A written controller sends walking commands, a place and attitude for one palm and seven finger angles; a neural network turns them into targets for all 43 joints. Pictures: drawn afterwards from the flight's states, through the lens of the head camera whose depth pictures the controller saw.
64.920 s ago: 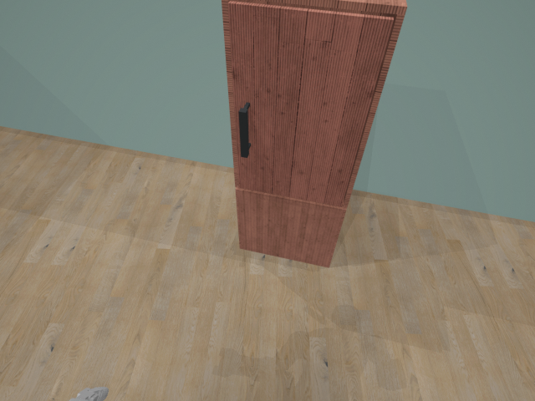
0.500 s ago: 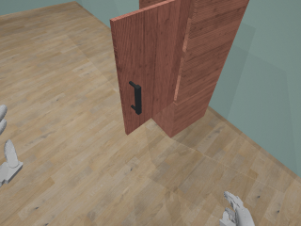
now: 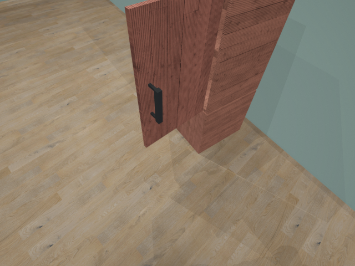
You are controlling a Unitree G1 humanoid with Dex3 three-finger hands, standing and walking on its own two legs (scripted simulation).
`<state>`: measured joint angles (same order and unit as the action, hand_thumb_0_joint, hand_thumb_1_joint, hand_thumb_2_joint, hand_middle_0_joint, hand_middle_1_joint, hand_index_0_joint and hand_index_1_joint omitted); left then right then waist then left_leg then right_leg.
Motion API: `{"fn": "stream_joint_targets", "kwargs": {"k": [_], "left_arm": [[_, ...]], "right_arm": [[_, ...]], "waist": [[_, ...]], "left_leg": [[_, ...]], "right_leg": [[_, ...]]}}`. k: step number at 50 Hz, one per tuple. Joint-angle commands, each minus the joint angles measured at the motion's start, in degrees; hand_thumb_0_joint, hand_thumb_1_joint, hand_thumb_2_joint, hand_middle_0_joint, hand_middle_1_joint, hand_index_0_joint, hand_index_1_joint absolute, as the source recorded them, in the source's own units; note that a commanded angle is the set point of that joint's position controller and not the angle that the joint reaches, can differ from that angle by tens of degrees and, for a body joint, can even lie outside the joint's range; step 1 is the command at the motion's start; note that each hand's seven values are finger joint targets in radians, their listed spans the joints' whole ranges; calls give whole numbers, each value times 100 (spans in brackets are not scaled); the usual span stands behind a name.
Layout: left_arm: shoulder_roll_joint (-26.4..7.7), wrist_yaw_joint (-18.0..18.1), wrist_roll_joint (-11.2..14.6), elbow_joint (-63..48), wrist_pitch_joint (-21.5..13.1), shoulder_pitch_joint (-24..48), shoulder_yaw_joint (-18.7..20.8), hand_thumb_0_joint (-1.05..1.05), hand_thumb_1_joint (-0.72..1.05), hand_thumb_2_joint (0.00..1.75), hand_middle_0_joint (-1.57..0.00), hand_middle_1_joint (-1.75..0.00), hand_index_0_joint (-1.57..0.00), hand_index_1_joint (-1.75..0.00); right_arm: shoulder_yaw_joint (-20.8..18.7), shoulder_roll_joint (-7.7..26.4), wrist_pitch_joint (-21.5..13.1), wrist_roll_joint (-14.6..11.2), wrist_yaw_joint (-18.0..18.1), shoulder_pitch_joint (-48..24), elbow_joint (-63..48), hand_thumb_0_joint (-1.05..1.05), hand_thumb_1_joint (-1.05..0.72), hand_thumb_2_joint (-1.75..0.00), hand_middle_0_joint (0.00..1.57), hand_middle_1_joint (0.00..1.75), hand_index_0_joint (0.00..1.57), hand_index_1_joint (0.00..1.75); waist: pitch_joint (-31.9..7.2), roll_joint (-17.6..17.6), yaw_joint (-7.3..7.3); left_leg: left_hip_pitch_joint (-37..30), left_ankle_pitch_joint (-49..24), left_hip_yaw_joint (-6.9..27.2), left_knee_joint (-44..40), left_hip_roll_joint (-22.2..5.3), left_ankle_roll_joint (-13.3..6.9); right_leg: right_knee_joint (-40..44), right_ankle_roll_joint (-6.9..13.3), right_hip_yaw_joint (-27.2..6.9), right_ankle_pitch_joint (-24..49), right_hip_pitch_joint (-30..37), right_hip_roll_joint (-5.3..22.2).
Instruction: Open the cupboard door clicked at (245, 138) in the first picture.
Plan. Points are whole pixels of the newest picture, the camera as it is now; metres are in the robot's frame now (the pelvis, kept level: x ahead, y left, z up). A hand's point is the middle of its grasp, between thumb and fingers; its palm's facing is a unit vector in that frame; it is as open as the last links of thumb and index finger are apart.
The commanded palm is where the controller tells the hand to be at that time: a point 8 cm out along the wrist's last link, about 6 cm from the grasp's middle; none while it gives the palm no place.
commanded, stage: let the arm hang, fingers relaxed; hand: left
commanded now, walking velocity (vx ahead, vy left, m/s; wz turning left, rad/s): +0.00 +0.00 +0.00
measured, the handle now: (155, 104) +0.64 +0.11 -0.08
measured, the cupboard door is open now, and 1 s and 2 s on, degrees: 97 97 97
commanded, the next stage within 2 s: look to check the result in 0.68 s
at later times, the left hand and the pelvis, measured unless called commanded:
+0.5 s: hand out of the picture +0.08 +0.20 -0.15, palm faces +0.01 -0.96 -0.29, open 7.4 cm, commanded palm none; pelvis +0.02 -0.02 +0.01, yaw +0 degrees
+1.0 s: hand out of the picture +0.09 +0.20 -0.16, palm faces +0.01 -0.96 -0.28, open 7.4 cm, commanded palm none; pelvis +0.04 -0.01 +0.01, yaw +0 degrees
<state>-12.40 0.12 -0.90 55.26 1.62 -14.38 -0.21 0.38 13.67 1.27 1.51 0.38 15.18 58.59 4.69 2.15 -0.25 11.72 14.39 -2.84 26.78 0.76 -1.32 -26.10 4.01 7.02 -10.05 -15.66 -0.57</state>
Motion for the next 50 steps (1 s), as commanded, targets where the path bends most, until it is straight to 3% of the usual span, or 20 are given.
{"fn": "stream_joint_targets", "kwargs": {"k": [1, 5, 12, 17, 24, 30, 34, 37, 50], "left_arm": [[-1022, 98, 20, 53, -294, 188, 268, 0, 90, 90, -20, -30, -20, -30], [-1025, 105, 28, 406, -291, 281, 263, 0, 90, 90, -20, -30, -20, -30], [-1086, 130, 31, 628, -293, 367, 301, 0, 90, 90, -20, -30, -20, -30], [-1121, 145, 35, 687, -315, 393, 325, 0, 90, 90, -20, -30, -20, -30], [-1067, 170, 42, 738, -331, 392, 333, 0, 90, 90, -20, -30, -20, -30], [-1037, 177, 46, 770, -354, 438, 335, 0, 90, 90, -20, -30, -20, -30], [-1026, 185, 51, 791, -373, 416, 333, 0, 90, 90, -20, -30, -20, -30], [-982, 175, 59, 809, -368, 439, 307, 0, 90, 90, -20, -30, -20, -30], [-1049, 171, 48, 839, -386, 456, 286, 0, 90, 90, -20, -30, -20, -30]], "right_arm": [[-161, 733, -148, -40, 63, -117, -164, 0, -90, -90, 20, 30, 20, 30], [-168, 693, -113, -33, 69, 173, 127, 0, -90, -90, 20, 30, 20, 30], [-170, 721, -103, -20, 75, 358, 377, 0, -90, -90, 20, 30, 20, 30], [-172, 713, -140, -21, 82, 334, 445, 0, -90, -90, 20, 30, 20, 30], [-154, 651, -153, -31, 114, 239, 475, 0, -90, -90, 20, 30, 20, 30], [-156, 657, -184, -31, 136, 176, 480, 0, -90, -90, 20, 30, 20, 30], [-165, 707, -195, -42, 161, 96, 445, 0, -90, -90, 20, 30, 20, 30], [-161, 710, -201, -33, 168, 64, 460, 0, -90, -90, 20, 30, 20, 30], [-180, 818, -202, -50, 171, -118, 442, 0, -90, -90, 20, 30, 20, 30]], "waist": [[-519, -787, 30], [-140, -229, -20], [-88, 109, -31], [-220, -18, -6], [-87, -158, 31], [-333, -342, 19], [-405, -279, 21], [-394, -439, 5], [-442, -222, -16]], "left_leg": [[301, 176, 743, -821, -581, -102], [218, 269, 672, -868, -561, -108], [65, 146, 549, -824, -519, -121], [-3, -141, 546, -879, -546, -115], [26, -369, 512, -929, -588, -67], [-99, -579, 503, -988, -627, -39], [-202, -727, 504, -991, -650, -20], [-253, -787, 535, -1060, -691, -10], [-512, -984, 569, -1108, -735, -44]], "right_leg": [[912, 47, -1245, -496, 807, 816], [1207, 44, -1280, -1038, 514, 844], [1440, -12, -1371, -1294, 445, 873], [1378, -86, -1318, -830, 670, 871], [1302, -204, -1229, -163, 829, 830], [1206, -218, -1186, 457, 1121, 855], [1119, -217, -1121, 941, 1187, 836], [1068, -151, -1092, 1041, 1192, 836], [1059, -137, -1056, 1289, 1160, 823]]}}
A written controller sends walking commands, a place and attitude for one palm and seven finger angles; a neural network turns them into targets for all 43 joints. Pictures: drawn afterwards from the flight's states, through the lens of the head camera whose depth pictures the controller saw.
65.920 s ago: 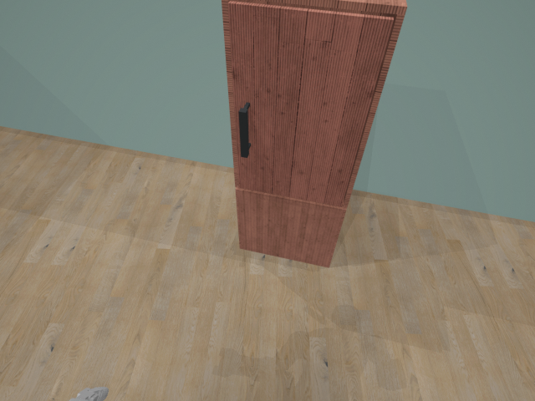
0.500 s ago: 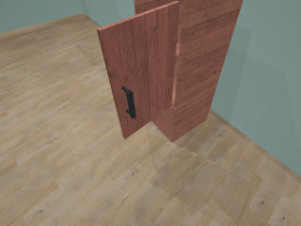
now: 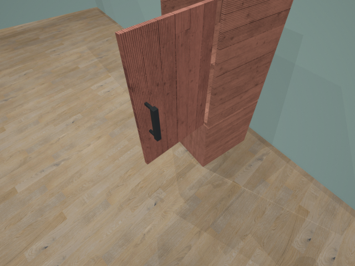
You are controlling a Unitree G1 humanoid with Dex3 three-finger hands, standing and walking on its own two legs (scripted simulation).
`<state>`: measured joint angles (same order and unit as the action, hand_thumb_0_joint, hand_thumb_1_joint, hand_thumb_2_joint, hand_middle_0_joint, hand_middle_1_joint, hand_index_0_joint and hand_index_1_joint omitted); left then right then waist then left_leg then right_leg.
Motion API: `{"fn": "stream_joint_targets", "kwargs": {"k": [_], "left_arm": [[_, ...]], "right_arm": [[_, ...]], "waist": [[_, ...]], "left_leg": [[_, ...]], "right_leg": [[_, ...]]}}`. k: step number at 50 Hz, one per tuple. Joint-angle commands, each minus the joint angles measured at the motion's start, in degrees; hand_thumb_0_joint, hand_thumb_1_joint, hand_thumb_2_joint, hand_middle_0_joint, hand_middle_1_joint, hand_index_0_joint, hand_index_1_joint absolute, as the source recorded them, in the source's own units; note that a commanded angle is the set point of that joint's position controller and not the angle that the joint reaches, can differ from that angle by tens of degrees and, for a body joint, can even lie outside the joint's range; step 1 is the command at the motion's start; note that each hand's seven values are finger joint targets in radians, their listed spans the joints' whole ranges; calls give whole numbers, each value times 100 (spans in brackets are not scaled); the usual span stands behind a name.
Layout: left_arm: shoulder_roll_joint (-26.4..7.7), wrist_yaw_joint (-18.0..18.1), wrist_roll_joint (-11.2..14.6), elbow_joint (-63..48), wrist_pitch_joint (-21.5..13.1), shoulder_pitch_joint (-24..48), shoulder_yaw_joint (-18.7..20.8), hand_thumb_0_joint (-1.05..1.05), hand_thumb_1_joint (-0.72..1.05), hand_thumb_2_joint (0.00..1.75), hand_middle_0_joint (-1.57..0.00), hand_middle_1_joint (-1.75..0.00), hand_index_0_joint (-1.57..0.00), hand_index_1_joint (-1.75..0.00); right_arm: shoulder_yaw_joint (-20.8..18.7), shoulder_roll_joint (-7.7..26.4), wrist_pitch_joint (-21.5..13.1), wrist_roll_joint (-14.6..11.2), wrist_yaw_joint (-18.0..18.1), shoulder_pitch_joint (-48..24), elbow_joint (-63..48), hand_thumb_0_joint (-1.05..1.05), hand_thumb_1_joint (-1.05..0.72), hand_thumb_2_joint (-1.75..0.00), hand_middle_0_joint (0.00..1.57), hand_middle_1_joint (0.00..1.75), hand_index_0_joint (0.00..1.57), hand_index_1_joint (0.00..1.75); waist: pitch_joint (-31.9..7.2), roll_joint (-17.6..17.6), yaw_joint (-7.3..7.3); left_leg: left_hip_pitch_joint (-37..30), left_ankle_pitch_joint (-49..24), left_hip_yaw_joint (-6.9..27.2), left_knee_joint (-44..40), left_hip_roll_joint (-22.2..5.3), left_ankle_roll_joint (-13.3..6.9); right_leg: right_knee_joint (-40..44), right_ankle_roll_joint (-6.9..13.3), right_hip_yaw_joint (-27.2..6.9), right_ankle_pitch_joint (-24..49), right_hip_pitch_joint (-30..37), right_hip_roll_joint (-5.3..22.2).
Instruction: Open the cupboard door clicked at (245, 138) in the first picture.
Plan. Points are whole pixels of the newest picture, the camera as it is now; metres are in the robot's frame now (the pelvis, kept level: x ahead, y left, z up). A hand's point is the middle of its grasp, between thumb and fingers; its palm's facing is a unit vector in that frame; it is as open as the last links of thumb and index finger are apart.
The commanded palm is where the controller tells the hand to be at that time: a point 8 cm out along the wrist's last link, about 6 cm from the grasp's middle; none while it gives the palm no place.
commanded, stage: look to check the result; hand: left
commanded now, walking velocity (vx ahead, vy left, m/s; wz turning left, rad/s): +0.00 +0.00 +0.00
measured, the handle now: (152, 122) +0.59 +0.13 -0.09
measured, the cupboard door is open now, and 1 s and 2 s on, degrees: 97 97 97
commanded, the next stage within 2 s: stand and wait in 0.30 s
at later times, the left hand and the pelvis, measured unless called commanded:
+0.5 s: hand out of the picture +0.07 +0.22 -0.16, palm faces -0.01 -0.96 -0.28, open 7.4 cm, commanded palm none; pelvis +0.01 +0.01 +0.00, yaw +0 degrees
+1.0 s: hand out of the picture +0.07 +0.23 -0.16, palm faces -0.01 -0.95 -0.30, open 7.4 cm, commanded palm none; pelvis +0.01 +0.00 +0.00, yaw +0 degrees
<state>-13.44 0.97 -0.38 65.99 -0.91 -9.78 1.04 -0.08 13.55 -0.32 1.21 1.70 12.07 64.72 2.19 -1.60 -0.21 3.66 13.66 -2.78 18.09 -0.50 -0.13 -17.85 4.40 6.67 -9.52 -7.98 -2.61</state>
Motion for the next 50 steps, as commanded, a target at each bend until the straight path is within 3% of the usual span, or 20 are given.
{"fn": "stream_joint_targets", "kwargs": {"k": [1, 8, 13, 25, 42, 50], "left_arm": [[-954, 82, -3, -234, -134, 7, 154, 0, 90, 90, -20, -30, -20, -30], [-995, 70, -9, -249, -129, 70, 144, 0, 90, 90, -20, -30, -20, -30], [-1040, 66, -10, -260, -140, 104, 142, 0, 90, 90, -20, -30, -20, -30], [-1108, 63, -12, -276, -141, 195, 146, 0, 90, 90, -20, -30, -20, -30], [-1183, 61, -9, -303, -159, 242, 144, 0, 90, 90, -20, -30, -20, -30], [-1232, 59, -11, -297, -160, 273, 139, 0, 90, 90, -20, -30, -20, -30]], "right_arm": [[-128, 854, -47, -17, 38, 187, -172, 0, -90, -90, 20, 30, 20, 30], [-125, 909, -51, -14, 26, 55, -163, 0, -90, -90, 20, 30, 20, 30], [-119, 969, -77, -11, 22, -6, -167, 0, -90, -90, 20, 30, 20, 30], [-103, 1034, -97, -17, 30, -75, -150, 0, -90, -90, 20, 30, 20, 30], [-122, 1120, -93, -19, 25, -132, -168, 0, -90, -90, 20, 30, 20, 30], [-123, 1143, -80, -25, 9, -174, -174, 0, -90, -90, 20, 30, 20, 30]], "waist": [[-203, 183, -26], [-95, 150, -19], [-300, 56, -12], [-300, 60, -3], [-358, 118, -18], [-282, 115, -18]], "left_leg": [[278, -943, 576, -261, -618, -162], [241, -955, 600, -339, -642, -168], [130, -1140, 602, -361, -666, -164], [95, -1369, 614, -399, -685, -149], [-15, -1373, 586, -413, -698, -139], [15, -1122, 582, -438, -684, -144]], "right_leg": [[220, -156, -1017, 1262, 403, 1021], [245, -121, -1032, 1125, 315, 1005], [188, -86, -1019, 1263, 414, 1023], [145, -70, -1001, 1474, 476, 1027], [180, -70, -1032, 1613, 493, 1047], [291, -98, -1069, 1353, 442, 1052]]}}
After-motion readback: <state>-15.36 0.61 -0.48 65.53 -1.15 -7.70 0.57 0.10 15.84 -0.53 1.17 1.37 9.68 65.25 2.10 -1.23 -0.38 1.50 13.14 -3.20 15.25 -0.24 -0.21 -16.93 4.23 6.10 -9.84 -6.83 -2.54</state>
